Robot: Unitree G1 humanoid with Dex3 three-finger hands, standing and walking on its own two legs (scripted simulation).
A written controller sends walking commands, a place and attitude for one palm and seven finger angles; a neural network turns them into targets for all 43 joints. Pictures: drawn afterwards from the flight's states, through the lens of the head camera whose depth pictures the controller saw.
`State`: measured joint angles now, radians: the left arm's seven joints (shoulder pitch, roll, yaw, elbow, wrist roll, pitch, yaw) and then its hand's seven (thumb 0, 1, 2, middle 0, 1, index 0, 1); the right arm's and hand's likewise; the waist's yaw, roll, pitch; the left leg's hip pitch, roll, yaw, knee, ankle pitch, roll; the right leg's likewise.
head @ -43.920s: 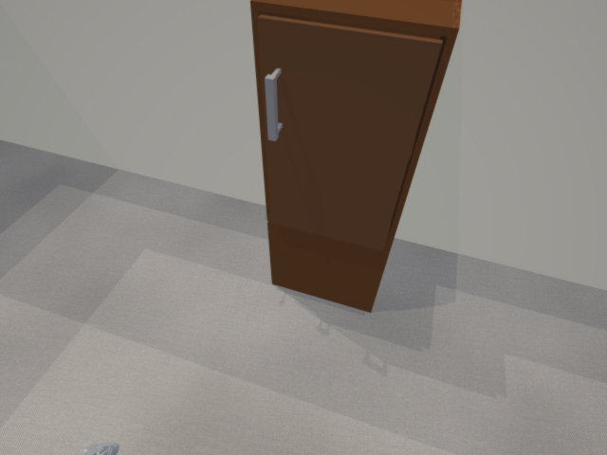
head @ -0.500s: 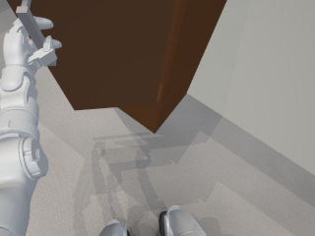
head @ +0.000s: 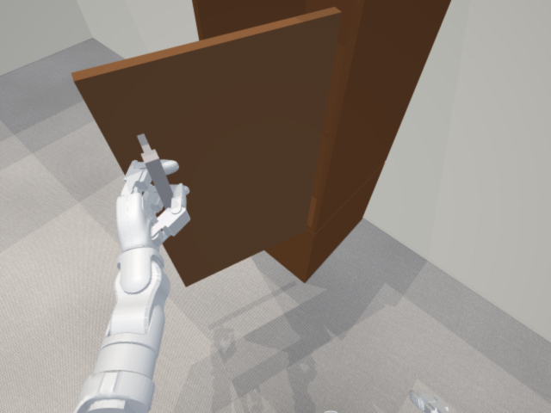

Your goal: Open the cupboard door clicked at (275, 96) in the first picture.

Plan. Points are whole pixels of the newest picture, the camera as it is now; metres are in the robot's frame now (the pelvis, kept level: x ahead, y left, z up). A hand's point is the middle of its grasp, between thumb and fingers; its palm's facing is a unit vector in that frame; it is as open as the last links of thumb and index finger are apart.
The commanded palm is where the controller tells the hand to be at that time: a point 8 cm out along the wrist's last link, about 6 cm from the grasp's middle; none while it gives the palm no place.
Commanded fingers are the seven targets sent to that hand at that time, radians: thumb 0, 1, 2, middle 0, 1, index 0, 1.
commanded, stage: pull the door open along its arc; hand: left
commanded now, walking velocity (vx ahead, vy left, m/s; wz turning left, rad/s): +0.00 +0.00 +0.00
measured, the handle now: (160, 182) +0.44 +0.17 +0.08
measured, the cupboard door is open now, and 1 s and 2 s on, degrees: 70 91 92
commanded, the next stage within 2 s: open thumb and fingers to let go in 0.34 s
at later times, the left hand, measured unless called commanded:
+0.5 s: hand (241, 253) +0.31 +0.05 +0.08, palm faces +0.43 -0.90 -0.04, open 6.0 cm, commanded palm +0.27 +0.09 +0.07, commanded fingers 0.00 0.62 0.78 -0.38 -1.32 -0.38 -1.32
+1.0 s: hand (238, 252) +0.31 +0.05 +0.08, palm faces +0.44 -0.90 -0.01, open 13.1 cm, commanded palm +0.27 +0.09 +0.07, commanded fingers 0.00 -0.50 0.30 -0.24 -0.85 -0.24 -0.85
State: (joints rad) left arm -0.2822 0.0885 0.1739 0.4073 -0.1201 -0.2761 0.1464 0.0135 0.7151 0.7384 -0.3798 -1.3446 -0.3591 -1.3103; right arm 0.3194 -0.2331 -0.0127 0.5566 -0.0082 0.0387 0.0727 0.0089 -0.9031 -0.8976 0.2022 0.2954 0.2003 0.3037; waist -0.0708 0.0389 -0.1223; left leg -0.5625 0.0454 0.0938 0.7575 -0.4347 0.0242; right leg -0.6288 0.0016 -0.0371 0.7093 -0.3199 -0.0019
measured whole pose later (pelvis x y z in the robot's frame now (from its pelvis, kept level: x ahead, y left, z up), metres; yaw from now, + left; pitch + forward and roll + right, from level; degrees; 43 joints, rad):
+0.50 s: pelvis +0.00 -0.04 +0.00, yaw +5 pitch +6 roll +0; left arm -0.04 -0.12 -0.19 0.17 0.09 -0.09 0.60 0.03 0.69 0.76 -0.35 -1.31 -0.37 -1.34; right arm 0.17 -0.18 0.00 0.59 -0.07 0.09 0.01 0.01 -0.90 -0.90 0.20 0.30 0.20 0.30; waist -0.01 0.04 -0.08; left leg -0.40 0.04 0.01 0.71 -0.41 -0.03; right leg -0.46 -0.01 -0.12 0.72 -0.37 -0.05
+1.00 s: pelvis -0.04 -0.04 +0.00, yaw +4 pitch +6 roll +1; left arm -0.22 -0.12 -0.11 0.38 0.06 -0.18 0.60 0.00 -0.34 0.37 -0.30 -1.17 -0.30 -1.17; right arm 0.20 -0.19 -0.01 0.65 -0.07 0.02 -0.01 0.01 -0.90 -0.90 0.20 0.30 0.20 0.30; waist -0.02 0.03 -0.08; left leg -0.46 0.03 0.02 0.73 -0.37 -0.02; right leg -0.52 -0.02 -0.11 0.74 -0.32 -0.05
